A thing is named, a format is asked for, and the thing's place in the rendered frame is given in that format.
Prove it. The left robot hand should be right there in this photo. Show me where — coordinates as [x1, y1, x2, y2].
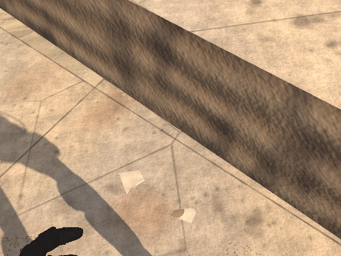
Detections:
[19, 227, 83, 256]

